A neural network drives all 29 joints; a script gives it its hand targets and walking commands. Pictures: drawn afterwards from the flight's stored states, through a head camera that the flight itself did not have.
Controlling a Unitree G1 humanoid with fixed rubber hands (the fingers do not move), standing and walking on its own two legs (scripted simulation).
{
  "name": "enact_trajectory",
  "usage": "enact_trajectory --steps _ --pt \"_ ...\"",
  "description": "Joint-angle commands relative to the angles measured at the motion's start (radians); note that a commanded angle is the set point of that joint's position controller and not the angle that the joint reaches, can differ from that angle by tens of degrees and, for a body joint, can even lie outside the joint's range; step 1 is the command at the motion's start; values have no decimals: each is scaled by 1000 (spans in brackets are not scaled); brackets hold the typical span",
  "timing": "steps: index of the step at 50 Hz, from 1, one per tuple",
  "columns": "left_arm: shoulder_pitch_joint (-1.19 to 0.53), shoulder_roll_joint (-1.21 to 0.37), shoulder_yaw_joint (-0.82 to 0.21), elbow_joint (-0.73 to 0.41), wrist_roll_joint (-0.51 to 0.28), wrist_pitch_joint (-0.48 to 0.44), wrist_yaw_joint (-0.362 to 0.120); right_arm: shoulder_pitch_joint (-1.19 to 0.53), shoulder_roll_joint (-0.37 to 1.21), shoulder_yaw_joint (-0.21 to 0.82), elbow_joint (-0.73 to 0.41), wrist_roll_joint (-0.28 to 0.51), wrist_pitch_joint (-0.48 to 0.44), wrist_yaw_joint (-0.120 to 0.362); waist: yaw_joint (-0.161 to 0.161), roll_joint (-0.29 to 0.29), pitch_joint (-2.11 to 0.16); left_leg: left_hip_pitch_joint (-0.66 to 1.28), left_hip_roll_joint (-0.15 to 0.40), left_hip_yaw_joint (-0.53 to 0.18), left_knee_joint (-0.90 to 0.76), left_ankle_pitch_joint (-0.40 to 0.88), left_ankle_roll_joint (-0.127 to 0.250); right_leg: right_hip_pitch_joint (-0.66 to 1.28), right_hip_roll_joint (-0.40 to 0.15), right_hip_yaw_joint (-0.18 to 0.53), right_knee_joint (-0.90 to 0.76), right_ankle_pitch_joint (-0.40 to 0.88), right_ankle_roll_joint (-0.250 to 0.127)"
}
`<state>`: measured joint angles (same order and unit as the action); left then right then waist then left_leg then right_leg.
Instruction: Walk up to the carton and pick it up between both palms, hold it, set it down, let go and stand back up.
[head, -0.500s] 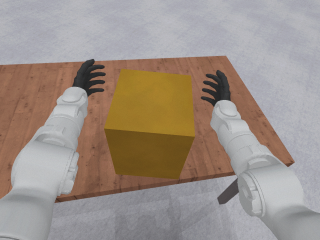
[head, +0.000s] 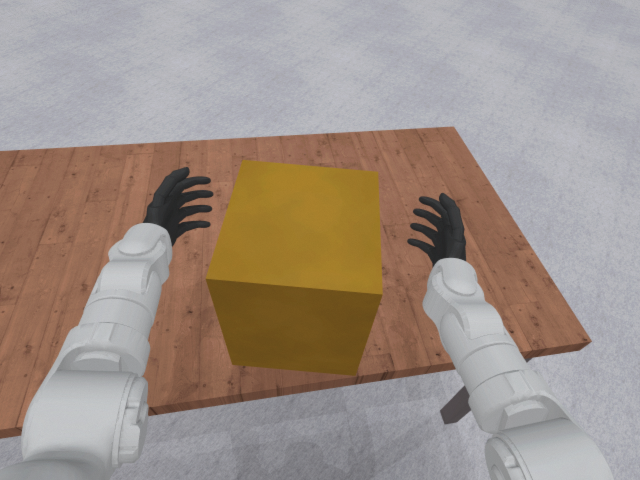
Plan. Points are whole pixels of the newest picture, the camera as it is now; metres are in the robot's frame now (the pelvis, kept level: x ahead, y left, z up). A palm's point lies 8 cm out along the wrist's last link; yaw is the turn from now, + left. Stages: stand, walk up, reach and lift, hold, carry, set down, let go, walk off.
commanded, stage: set down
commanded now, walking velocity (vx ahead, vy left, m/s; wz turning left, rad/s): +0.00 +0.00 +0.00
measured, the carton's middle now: (301, 272) +0.42 +0.00 -0.03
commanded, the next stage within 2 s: none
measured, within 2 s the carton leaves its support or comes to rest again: neither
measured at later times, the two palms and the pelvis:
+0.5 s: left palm (129, 278) +0.37 +0.22 +0.06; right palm (441, 296) +0.31 -0.16 +0.05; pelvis +0.00 +0.01 +0.00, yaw +0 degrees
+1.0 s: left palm (128, 376) +0.28 +0.22 -0.01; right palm (447, 380) +0.23 -0.16 -0.01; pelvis +0.01 +0.00 +0.00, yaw +0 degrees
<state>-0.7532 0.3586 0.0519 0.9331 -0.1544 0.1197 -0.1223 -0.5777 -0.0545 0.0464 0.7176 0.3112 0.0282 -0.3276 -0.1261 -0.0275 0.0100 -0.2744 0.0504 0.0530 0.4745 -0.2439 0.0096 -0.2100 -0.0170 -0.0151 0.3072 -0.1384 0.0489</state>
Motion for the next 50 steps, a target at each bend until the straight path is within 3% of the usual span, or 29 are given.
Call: enact_trajectory --steps 1,4,5,6,8,9,11,12,13,14,15,16,17,21,24,26,27,28,29,31,33,34,36,38,42,43,45,47,50 --pt "-288 153 81 -272 16 -24 -3 -214 -71 -15 -283 -35 -61 -9 -5 96 -468 302 -64 6 -13 374 -45 161 86 -40 26 410 -14" --pt "-365 139 77 -340 17 -2 -9 -269 -89 -33 -300 -42 -73 -2 19 161 -467 262 -52 17 -23 326 -56 131 88 -50 5 289 -30" --pt "-163 90 74 -347 43 9 -12 -68 -43 21 -269 -26 -78 3 38 133 -407 322 -44 7 -30 369 -58 184 86 -41 3 330 -35" --pt "-438 159 73 -368 2 16 -13 -347 -102 -42 -327 -52 -55 0 15 150 -451 259 -54 20 -29 310 -56 110 82 -38 -17 221 -38" --pt "-89 97 91 -429 56 14 -23 -4 -45 8 -342 -36 -79 2 42 111 -378 316 -54 7 -41 347 -49 185 95 -47 -27 309 -28" --pt "-385 162 92 -428 11 8 -17 -292 -97 -43 -402 -63 -67 -6 25 135 -445 264 -60 29 -31 297 -55 129 89 -36 -16 225 -34" --pt "-88 99 91 -462 47 7 -10 -9 -58 -13 -365 -36 -90 8 30 133 -384 314 -45 3 -46 332 -56 167 98 -48 -10 260 -31" --pt "-368 163 84 -434 -3 13 -11 -271 -112 -61 -395 -81 -72 3 35 129 -418 240 -49 24 -43 254 -53 119 89 -40 -13 164 -39" --pt "51 57 88 -492 56 10 -17 159 -14 19 -364 -51 -103 9 56 104 -351 328 -46 6 -45 314 -55 206 91 -47 -7 274 -33" --pt "-382 171 76 -415 -12 19 -21 -291 -115 -75 -383 -91 -66 -7 23 128 -370 206 -52 30 -55 230 -51 103 83 -40 -27 134 -37" --pt "-74 103 63 -410 25 12 -18 49 -29 -14 -320 -66 -69 6 34 101 -289 262 -45 14 -55 234 -48 165 81 -47 -11 196 -36" --pt "-372 159 53 -429 -16 17 -22 -263 -94 -77 -384 -90 -54 10 26 146 -341 184 -46 31 -68 143 -57 100 80 -36 -26 71 -44" --pt "-46 83 54 -440 20 16 -19 78 -19 -13 -344 -64 -71 19 43 134 -285 266 -34 -2 -67 196 -61 163 81 -47 -19 168 -42" --pt "-222 141 54 -460 -17 -20 -8 -91 -71 -54 -398 -82 -86 25 55 179 -354 231 -39 9 -56 199 -67 118 73 -37 -16 112 -54" --pt "82 65 67 -485 13 -34 -18 174 -34 -43 -342 -95 -116 26 44 163 -294 325 -37 -4 -42 341 -76 161 85 -42 -22 210 -60" --pt "-27 101 50 -439 -8 -31 -30 76 -48 -37 -324 -96 -130 16 26 153 -264 286 -41 7 -28 334 -76 155 80 -34 -19 191 -54" --pt "219 54 63 -449 19 -29 -36 281 -21 4 -329 -74 -156 20 57 116 -229 306 -45 5 -28 392 -71 210 84 -42 -17 267 -46" --pt "-6 117 64 -505 -4 -40 -34 63 -52 -41 -400 -100 -156 10 48 158 -279 277 -50 21 -18 395 -73 155 86 -33 -18 200 -49" --pt "213 74 61 -552 19 -40 -35 278 -12 15 -403 -67 -178 14 69 151 -230 327 -37 -14 -15 420 -74 185 91 -45 -10 251 -48" --pt "172 98 107 -583 11 -56 -27 227 -14 -6 -457 -83 -191 20 110 112 -277 294 -48 25 -25 363 -63 192 80 -34 -8 218 -39" --pt "-70 141 67 -611 -25 -57 -16 -21 -59 -104 -509 -147 -180 23 74 153 -306 231 -39 18 -47 265 -66 111 85 -61 -17 92 -46" --pt "192 58 54 -582 -7 -64 -10 242 2 -49 -517 -124 -193 39 100 138 -255 277 -32 1 -53 255 -72 158 77 -53 -23 115 -60" --pt "284 61 72 -633 -16 -95 -21 296 30 -19 -557 -132 -208 35 98 71 -242 257 -43 15 -41 269 -47 198 76 -32 -22 172 -50" --pt "175 91 49 -576 -32 -136 -30 262 -4 -49 -454 -167 -212 34 74 86 -213 204 -40 18 -57 270 -52 184 72 -13 -11 149 -52" --pt "613 -1 50 -571 15 -188 -54 675 88 26 -375 -137 -283 26 83 100 -93 308 -47 3 -49 367 -62 254 66 -12 -29 239 -52" --pt "310 88 61 -621 -7 -192 -51 411 29 -14 -381 -157 -282 21 82 141 -151 264 -48 25 -38 377 -72 200 63 0 -23 177 -53" --pt "589 30 49 -638 16 -196 -47 629 82 17 -416 -148 -313 24 105 135 -109 289 -43 0 -40 380 -65 234 66 -15 -7 217 -55" --pt "418 61 31 -647 -10 -201 -43 432 40 -26 -470 -194 -335 13 117 132 -159 234 -45 23 -23 347 -70 181 61 -13 -13 147 -58" --pt "614 6 26 -653 -2 -241 -38 616 84 -32 -481 -221 -385 24 122 143 -96 244 -32 7 -26 311 -73 203 60 -13 -10 122 -60"
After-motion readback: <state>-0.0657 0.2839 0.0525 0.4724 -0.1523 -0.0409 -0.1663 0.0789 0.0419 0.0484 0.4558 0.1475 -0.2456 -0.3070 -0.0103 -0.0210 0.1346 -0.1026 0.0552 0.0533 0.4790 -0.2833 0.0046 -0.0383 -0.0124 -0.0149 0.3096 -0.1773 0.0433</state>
